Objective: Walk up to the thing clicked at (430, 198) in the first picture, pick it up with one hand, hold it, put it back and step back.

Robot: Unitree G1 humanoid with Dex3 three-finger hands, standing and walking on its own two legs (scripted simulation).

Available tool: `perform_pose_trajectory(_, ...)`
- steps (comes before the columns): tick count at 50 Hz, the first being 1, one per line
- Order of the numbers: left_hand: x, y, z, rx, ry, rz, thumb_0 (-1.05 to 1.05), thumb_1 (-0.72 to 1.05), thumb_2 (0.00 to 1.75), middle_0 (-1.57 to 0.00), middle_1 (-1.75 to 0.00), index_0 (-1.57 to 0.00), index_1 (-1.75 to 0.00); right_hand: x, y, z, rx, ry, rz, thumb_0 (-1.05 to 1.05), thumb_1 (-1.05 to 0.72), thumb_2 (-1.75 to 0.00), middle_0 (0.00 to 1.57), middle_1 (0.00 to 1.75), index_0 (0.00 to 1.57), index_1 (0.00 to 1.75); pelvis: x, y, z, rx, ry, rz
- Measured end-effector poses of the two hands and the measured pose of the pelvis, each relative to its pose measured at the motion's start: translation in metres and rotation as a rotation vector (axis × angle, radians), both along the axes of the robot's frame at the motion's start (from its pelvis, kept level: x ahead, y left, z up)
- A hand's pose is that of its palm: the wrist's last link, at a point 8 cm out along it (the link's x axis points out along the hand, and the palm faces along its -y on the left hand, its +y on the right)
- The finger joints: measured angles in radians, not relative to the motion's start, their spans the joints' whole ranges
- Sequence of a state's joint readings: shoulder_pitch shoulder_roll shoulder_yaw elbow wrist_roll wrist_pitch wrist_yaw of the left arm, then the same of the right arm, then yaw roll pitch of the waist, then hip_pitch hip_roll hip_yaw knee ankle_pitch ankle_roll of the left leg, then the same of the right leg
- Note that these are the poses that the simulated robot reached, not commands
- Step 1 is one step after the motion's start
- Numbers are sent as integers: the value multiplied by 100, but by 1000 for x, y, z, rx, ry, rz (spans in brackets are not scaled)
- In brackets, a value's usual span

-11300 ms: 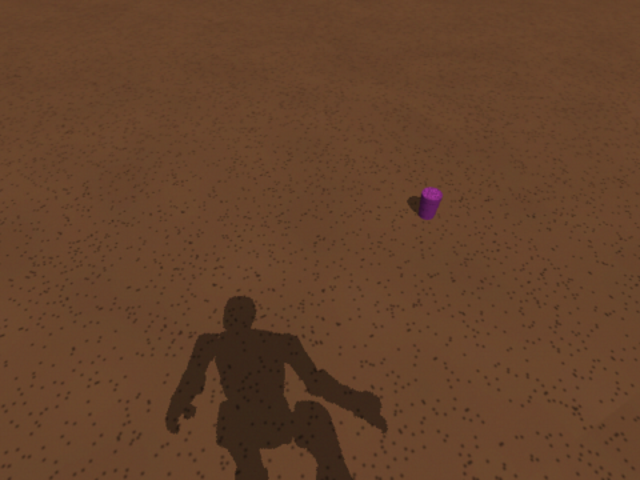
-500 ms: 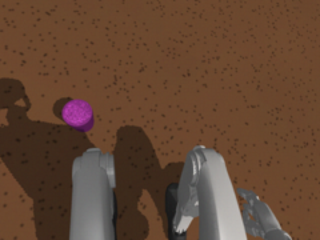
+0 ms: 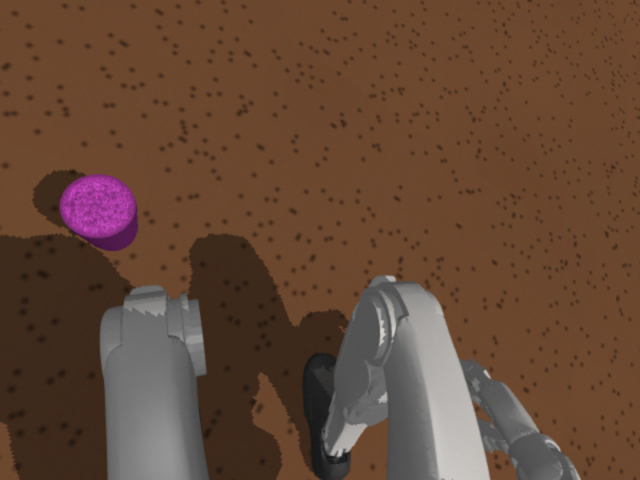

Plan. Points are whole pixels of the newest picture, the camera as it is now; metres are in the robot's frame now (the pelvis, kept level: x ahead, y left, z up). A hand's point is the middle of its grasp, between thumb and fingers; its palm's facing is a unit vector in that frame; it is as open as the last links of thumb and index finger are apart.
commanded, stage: approach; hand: left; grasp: from the side
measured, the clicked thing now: (106, 219) +0.45 +0.26 -0.27
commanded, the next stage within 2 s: close in in 0.18 s
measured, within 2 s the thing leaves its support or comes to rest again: neither
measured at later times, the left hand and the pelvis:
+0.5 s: hand (70, 229) +0.41 +0.29 -0.21, palm faces +0.21 -0.97 +0.08, open 17.7 cm; pelvis -0.01 +0.01 -0.05, yaw -5 degrees
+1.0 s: hand (103, 231) +0.42 +0.26 -0.23, palm faces +0.22 -0.98 +0.03, open 17.4 cm; pelvis -0.02 +0.02 -0.05, yaw -7 degrees
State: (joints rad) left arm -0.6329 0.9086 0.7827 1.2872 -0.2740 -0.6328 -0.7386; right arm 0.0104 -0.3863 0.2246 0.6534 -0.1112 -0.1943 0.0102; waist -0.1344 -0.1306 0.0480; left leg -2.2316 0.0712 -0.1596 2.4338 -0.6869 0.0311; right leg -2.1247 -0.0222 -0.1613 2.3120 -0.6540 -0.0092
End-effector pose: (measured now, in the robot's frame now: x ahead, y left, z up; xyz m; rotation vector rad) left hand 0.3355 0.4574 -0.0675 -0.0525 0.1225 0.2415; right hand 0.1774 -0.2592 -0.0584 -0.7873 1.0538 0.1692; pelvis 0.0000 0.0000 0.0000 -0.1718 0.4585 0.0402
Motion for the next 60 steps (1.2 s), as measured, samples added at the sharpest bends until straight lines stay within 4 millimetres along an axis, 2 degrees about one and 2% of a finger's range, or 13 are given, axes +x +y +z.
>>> perform_pose_trajectory(5,14,-22,-53,-6,31,-30,-2,-61,7,-7,-10,-4,-12,-1,3,-6,-51,39,46,0,-91,-90,20,30,20,30,0,2,-15,-20,-43,-13)
perform_pose_trajectory(9,22,-40,-83,-1,23,-53,-2,-61,8,-7,-10,-4,-12,-4,5,-11,-88,86,79,0,-92,-90,20,30,20,30,0,4,-23,-36,-75,-22)
perform_pose_trajectory(17,35,-86,-122,-22,27,-115,-2,-61,8,-6,-11,-4,-12,-12,9,-17,-132,134,129,0,-93,-90,21,30,20,30,-2,7,-36,-65,-137,-39)
perform_pose_trajectory(21,40,-107,-136,-41,12,-89,-2,-61,5,-7,-10,-5,-11,-15,13,-16,-144,138,159,0,-94,-90,21,30,20,30,-5,8,-42,-81,-178,-50)
perform_pose_trajectory(27,45,-122,-145,-29,-32,-17,-2,-61,3,-7,-9,-6,-9,-27,15,-12,-180,155,186,0,-94,-90,21,30,20,30,-11,9,-48,-103,-236,-62)
perform_pose_trajectory(39,40,-139,-150,19,-28,-70,-2,-59,2,-6,-7,-6,-6,-58,16,-7,-218,231,188,0,-94,-90,21,30,20,30,-20,15,-51,-131,-278,-70)
perform_pose_trajectory(47,49,-155,-159,0,-52,-25,-2,-57,5,-6,-7,-6,-7,-60,22,0,-247,240,210,0,-93,-90,21,30,20,30,-20,15,-52,-148,-298,-79)
perform_pose_trajectory(54,50,-150,-167,45,-41,-21,-2,-45,11,-8,-7,-7,-7,-57,23,-1,-265,274,228,0,-91,-90,21,30,20,30,-19,17,-52,-160,-298,-83)
perform_pose_trajectory(60,50,-151,-172,44,-35,-10,-2,-30,20,-17,-15,-16,-16,-52,25,-4,-266,291,246,0,-91,-90,21,30,20,30,-17,17,-51,-164,-291,-83)
